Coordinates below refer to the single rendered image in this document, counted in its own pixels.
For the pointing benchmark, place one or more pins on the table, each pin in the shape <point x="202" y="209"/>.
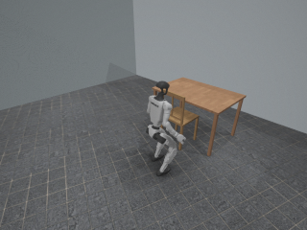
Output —
<point x="207" y="97"/>

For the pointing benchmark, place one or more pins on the robot right forearm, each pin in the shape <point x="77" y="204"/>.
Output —
<point x="171" y="130"/>

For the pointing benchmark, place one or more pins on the right robot hand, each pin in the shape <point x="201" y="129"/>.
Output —
<point x="180" y="138"/>

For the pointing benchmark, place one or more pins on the robot foot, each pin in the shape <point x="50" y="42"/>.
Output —
<point x="159" y="173"/>
<point x="159" y="157"/>

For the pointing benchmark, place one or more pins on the robot left upper arm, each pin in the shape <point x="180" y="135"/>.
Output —
<point x="149" y="104"/>

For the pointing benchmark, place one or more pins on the robot right upper arm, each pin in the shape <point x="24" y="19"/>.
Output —
<point x="167" y="111"/>

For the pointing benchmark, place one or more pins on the left robot foot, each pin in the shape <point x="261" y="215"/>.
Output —
<point x="159" y="157"/>

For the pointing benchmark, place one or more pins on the right robot foot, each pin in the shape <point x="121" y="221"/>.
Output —
<point x="159" y="173"/>

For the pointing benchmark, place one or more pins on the chair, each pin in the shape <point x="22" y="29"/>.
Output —
<point x="181" y="117"/>

